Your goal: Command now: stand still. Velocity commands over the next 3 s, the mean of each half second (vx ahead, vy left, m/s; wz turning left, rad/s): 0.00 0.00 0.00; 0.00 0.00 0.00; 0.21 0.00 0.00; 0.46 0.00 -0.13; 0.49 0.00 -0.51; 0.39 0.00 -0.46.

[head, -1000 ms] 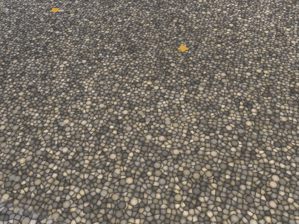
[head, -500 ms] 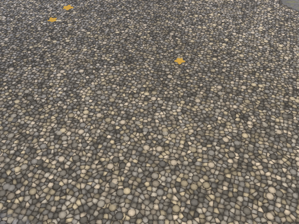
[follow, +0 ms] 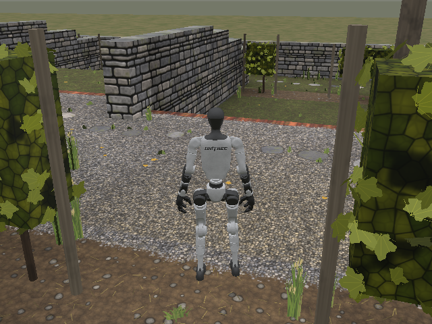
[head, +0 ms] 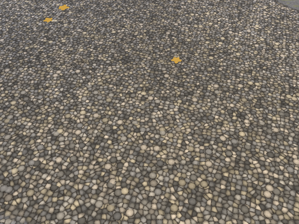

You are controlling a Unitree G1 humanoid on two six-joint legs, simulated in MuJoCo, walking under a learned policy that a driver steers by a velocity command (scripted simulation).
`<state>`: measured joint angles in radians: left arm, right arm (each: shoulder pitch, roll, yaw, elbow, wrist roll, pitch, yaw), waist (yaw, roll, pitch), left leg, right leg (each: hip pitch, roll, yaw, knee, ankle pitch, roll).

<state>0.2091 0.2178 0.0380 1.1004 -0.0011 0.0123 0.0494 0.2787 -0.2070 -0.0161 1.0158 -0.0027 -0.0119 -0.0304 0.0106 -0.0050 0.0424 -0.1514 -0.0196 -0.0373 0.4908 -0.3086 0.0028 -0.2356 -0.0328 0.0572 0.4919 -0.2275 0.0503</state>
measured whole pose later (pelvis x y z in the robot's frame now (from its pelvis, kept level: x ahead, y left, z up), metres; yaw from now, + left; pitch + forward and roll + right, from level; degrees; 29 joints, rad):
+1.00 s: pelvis +0.00 -0.01 +0.00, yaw +0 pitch -1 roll +0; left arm 0.27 0.18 0.01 1.11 -0.01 0.01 0.05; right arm 0.35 -0.16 0.00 1.09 0.00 -0.01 -0.04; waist 0.00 0.00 0.04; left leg -0.17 0.00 -0.03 0.51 -0.32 -0.01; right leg -0.26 -0.02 0.06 0.52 -0.24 0.03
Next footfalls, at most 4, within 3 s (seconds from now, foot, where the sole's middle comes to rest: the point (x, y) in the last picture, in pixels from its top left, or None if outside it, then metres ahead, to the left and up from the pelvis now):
1.80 left None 0.44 0.11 -0.77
2.36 right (192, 183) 0.71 -0.17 -0.77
2.86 left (179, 126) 1.06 -0.13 -0.77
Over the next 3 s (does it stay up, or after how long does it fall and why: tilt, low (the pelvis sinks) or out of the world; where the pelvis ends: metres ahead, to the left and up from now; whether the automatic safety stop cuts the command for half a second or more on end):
stays up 0.90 -0.13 -0.01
